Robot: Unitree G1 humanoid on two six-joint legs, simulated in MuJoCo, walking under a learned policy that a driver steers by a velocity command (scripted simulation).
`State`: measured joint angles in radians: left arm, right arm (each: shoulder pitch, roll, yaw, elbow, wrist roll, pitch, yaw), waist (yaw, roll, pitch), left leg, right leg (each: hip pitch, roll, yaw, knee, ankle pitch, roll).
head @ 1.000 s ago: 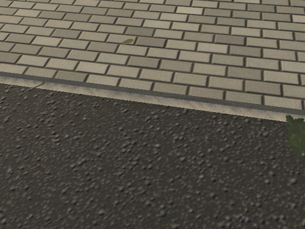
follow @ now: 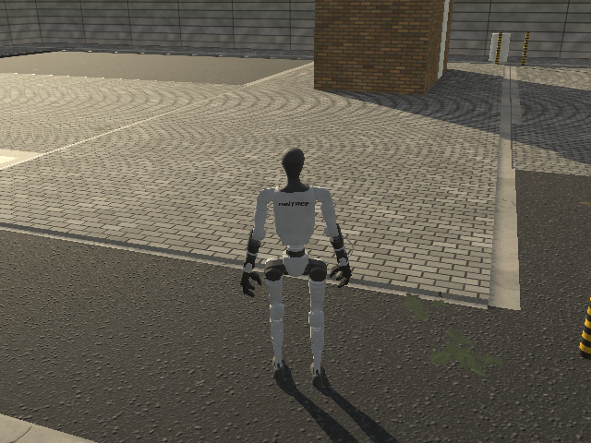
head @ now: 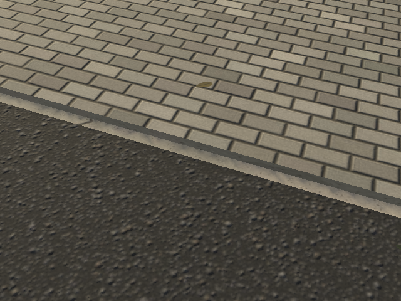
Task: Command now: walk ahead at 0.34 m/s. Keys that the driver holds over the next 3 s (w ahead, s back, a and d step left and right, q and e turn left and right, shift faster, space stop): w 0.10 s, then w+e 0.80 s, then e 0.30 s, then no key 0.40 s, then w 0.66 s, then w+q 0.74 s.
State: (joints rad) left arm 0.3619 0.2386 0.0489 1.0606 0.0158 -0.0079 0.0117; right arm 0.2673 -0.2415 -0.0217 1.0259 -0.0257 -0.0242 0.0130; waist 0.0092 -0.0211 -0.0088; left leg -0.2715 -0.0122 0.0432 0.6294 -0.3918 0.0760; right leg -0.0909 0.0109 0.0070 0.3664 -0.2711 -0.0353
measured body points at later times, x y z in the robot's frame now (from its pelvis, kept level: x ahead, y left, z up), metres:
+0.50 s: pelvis +0.22 +0.01 -0.03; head +0.26 +0.00 +0.42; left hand +0.44 +0.20 -0.15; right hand +0.09 -0.20 -0.17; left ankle +0.02 +0.10 -0.74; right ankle +0.34 -0.06 -0.74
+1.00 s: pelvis +0.50 -0.04 -0.01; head +0.53 -0.07 +0.44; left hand +0.55 +0.23 -0.13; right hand +0.62 -0.34 -0.10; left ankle +0.70 +0.01 -0.71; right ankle +0.34 -0.05 -0.74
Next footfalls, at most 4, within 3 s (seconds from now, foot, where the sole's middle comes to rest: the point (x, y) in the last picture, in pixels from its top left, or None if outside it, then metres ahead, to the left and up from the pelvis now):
0.52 right None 0.38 -0.06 -0.78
1.06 left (215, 250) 0.74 -0.04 -0.78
1.50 right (263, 293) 0.58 -0.20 -0.78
1.88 left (215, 259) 0.70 -0.04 -0.78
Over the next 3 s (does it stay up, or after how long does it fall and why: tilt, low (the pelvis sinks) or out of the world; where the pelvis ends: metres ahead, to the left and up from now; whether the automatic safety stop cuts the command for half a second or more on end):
stays up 1.05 -0.42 0.00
